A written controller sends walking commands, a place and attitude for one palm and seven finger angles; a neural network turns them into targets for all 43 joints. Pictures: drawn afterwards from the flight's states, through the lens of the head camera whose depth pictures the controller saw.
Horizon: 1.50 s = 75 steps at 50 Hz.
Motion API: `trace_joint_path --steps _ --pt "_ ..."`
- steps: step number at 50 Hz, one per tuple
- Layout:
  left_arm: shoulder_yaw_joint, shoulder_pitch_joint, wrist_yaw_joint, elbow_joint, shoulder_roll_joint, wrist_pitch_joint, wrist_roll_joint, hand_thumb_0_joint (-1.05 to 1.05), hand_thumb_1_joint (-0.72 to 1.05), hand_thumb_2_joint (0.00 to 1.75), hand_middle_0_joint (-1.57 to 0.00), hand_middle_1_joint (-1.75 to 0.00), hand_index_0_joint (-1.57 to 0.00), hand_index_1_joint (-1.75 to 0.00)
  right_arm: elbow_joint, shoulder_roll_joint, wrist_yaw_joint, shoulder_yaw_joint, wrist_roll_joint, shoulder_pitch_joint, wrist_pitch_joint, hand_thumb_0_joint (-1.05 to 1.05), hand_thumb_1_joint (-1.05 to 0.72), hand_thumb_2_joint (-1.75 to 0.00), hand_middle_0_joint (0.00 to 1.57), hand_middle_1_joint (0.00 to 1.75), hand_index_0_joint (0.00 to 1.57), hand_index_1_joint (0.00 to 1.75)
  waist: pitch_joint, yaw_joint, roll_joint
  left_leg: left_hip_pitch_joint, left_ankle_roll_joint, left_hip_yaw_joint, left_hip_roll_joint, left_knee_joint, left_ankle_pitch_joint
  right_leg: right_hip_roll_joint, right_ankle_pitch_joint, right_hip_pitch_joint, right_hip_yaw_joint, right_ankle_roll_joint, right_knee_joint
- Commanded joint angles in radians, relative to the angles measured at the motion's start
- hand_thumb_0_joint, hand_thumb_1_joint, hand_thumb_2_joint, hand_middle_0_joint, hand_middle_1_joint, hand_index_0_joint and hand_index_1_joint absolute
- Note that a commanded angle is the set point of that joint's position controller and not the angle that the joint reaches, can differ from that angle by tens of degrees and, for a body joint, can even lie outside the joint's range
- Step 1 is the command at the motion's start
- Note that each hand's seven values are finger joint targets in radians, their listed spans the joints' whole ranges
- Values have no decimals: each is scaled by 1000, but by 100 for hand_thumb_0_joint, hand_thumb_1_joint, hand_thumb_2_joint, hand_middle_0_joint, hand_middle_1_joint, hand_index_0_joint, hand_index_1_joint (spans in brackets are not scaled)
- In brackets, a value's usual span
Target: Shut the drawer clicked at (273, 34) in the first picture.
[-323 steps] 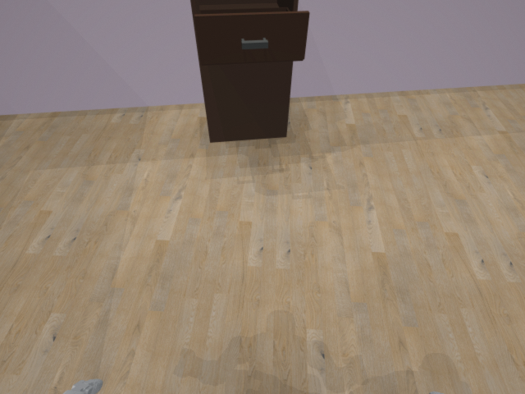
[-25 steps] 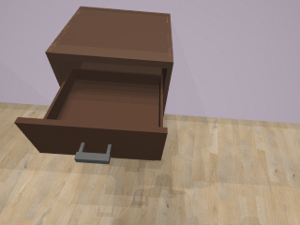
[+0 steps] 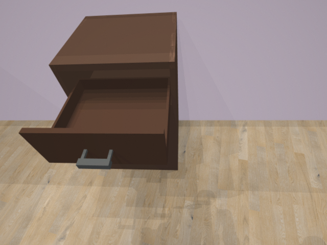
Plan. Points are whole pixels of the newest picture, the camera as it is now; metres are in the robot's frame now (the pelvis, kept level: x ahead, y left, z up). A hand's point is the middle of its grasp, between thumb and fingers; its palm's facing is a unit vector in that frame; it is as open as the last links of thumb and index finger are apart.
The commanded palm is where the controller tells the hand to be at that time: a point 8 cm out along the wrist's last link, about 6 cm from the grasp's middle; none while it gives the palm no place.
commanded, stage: come to a stop and stand still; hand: left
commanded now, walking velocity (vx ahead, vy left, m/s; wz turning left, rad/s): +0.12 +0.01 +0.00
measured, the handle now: (96, 158) +0.36 +0.26 -0.05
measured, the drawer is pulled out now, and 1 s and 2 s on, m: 0.30 0.30 0.30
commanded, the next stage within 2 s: look again from close up in 0.34 s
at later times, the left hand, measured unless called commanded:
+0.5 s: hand out of the picture +0.01 +0.19 -0.18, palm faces +0.01 -0.98 -0.22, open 7.3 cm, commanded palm none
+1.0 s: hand out of the picture +0.07 +0.24 -0.18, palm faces +0.04 -0.97 -0.24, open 7.4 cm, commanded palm none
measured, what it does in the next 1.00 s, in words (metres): steps on the spot: left foot, then right foot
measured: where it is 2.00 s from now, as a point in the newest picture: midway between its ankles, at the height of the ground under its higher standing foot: outside the picture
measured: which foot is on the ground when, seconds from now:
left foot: up 0.00-0.14, down 0.16-1.00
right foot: down 0.00-0.18, up 0.20-0.42, down 0.44-1.00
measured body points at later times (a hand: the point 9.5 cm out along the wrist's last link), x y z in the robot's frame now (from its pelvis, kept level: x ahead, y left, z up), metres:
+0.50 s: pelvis +0.01 +0.02 -0.01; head +0.04 +0.00 +0.43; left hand +0.01 +0.24 -0.17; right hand -0.02 -0.19 -0.18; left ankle -0.04 +0.17 -0.75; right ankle +0.00 -0.08 -0.75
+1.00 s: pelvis +0.03 +0.05 -0.01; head +0.04 +0.05 +0.44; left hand +0.07 +0.29 -0.16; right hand +0.13 -0.20 -0.15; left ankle -0.04 +0.16 -0.75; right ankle +0.00 -0.08 -0.75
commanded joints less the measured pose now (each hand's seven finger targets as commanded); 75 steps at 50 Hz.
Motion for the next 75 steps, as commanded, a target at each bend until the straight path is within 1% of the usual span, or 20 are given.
trace_joint_path --steps 1,6,8,10,14,19,21,22,23,25,26,31,37,54,59,64,69,72,73,75 --pt "43 70 0 -22 214 -3 6 0 90 90 -20 -30 -20 -30 -61 -25 3 4 7 18 -35 0 -90 -90 20 30 20 30 -44 20 -225 -22 14 18 -3 -157 -13 -220 -103 76 286 -117 -237" --pt "24 7 -6 -6 164 7 -10 0 90 90 -20 -30 -20 -30 12 -15 -11 22 4 181 -65 0 -90 -90 20 30 20 30 -43 -57 -141 289 39 25 -1 -520 122 -99 -324 -145 187 -14 -172" --pt "6 27 -17 -15 81 12 -15 0 90 90 -20 -30 -20 -30 3 -105 -21 11 -10 183 -71 0 -90 -90 20 30 20 30 16 -57 124 146 119 -240 206 -695 -184 25 -253 -184 43 40 55" --pt "4 -3 -21 -2 74 17 3 0 90 90 -20 -30 -20 -30 -14 -112 -22 15 -9 83 -73 0 -90 -90 20 30 20 30 112 -43 240 -45 172 -347 265 -813 -322 38 -209 -149 16 53 258" --pt "3 56 -32 32 71 4 -2 0 90 90 -20 -30 -20 -30 2 -67 -39 30 -2 79 -91 0 -90 -90 20 30 20 30 79 -23 136 110 184 -204 214 -698 135 19 -189 -212 49 56 358" --pt "-6 80 -22 58 55 -12 -19 0 90 90 -20 -30 -20 -30 52 -58 -50 25 3 145 -93 0 -90 -90 20 30 20 30 -25 -29 114 213 158 -127 182 -491 641 33 -69 -25 17 60 26" --pt "-1 167 -10 101 103 -29 -18 0 90 90 -20 -30 -20 -30 57 -13 -48 27 17 166 -100 0 -90 -90 20 30 20 30 -92 -19 -7 107 77 -53 94 -383 470 -52 277 191 134 27 -67" --pt "-29 107 -4 24 249 -25 -25 0 90 90 -20 -30 -20 -30 -27 -56 -30 18 -27 54 -67 0 -90 -90 20 30 20 30 36 -59 -4 41 81 -66 -4 -426 231 -9 3 46 139 -20 24" --pt "-22 151 1 23 166 -15 -21 0 90 90 -20 -30 -20 -30 -40 -36 -25 14 -17 41 -76 0 -90 -90 20 30 20 30 -4 -12 -32 8 70 -38 43 -362 46 -43 -274 -34 183 -22 -29" --pt "-25 141 13 -1 151 -39 -12 0 90 90 -20 -30 -20 -30 -30 11 -21 25 -4 95 -76 0 -90 -90 20 30 20 30 -73 -38 -250 -24 55 -9 -6 -203 64 -132 -204 15 336 -51 -135" --pt "-27 137 16 -1 137 -46 -14 0 90 90 -20 -30 -20 -30 -24 6 -20 26 0 95 -77 0 -90 -90 20 30 20 30 -66 -42 -261 -37 52 -23 5 -162 56 -153 -87 16 343 -63 -146" --pt "-19 91 20 -23 138 -47 -15 0 90 90 -20 -30 -20 -30 -11 12 -26 26 8 105 -86 0 -90 -90 20 30 20 30 -78 -62 -81 49 56 -12 28 -281 197 -115 262 44 188 -44 -30" --pt "-13 153 28 -12 162 -47 -18 0 90 90 -20 -30 -20 -30 -13 -38 -38 22 10 74 -90 0 -90 -90 20 30 20 30 -135 -26 -65 101 58 12 51 -296 486 -87 763 203 126 11 76" --pt "-24 34 10 -23 189 -15 -16 0 90 90 -20 -30 -20 -30 -15 -130 -30 28 6 -42 -92 0 -90 -90 20 30 20 30 -47 -33 1 194 85 -37 86 -455 520 -43 238 96 93 23 11" --pt "-36 46 -4 -7 137 7 -2 0 90 90 -20 -30 -20 -30 18 -124 -20 34 -2 14 -73 0 -90 -90 20 30 20 30 93 -43 43 109 122 -113 130 -609 -38 11 -161 -19 24 39 57" --pt "-32 73 -20 -13 118 -3 1 0 90 90 -20 -30 -20 -30 28 -127 -26 25 -2 76 -81 0 -90 -90 20 30 20 30 115 -43 59 141 172 -173 190 -606 27 24 -148 -90 -2 29 137" --pt "-11 204 -11 39 132 -21 -9 0 90 90 -20 -30 -20 -30 44 -72 -36 33 5 104 -101 0 -90 -90 20 30 20 30 6 -10 -74 47 120 4 70 -320 305 -49 202 150 98 -30 108" --pt "10 305 4 81 193 -27 -14 0 90 90 -20 -30 -20 -30 20 -16 -36 38 13 72 -97 0 -90 -90 20 30 20 30 -21 17 -274 -149 73 100 -14 -49 -120 -242 406 289 290 -162 -14" --pt "10 300 7 86 179 -25 -6 0 90 90 -20 -30 -20 -30 11 -1 -34 37 14 35 -98 0 -90 -90 20 30 20 30 18 21 -230 -178 74 86 0 -21 -204 -263 404 254 310 -194 -27" --pt "1 201 8 67 155 -20 -2 0 90 90 -20 -30 -20 -30 28 23 -29 35 14 99 -99 0 -90 -90 20 30 20 30 39 -50 -172 -47 79 73 19 -167 -139 -231 275 103 242 -161 11"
